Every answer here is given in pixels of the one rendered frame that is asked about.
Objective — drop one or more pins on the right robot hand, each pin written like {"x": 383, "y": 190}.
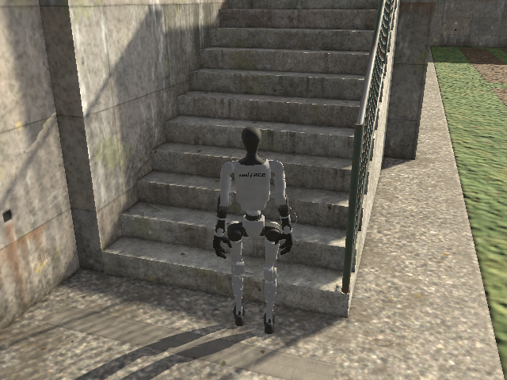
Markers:
{"x": 288, "y": 243}

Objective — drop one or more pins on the robot left upper arm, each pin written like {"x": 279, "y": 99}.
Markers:
{"x": 225, "y": 183}

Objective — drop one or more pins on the robot right upper arm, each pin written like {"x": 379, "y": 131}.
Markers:
{"x": 279, "y": 181}

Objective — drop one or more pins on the left robot shin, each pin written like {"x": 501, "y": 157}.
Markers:
{"x": 237, "y": 286}

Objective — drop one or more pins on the robot right forearm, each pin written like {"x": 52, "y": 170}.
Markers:
{"x": 285, "y": 217}

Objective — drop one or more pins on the left robot hand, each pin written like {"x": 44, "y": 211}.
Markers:
{"x": 217, "y": 246}

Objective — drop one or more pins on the robot torso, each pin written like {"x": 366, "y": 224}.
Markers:
{"x": 252, "y": 183}

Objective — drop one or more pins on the robot left forearm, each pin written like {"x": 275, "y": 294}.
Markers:
{"x": 221, "y": 219}

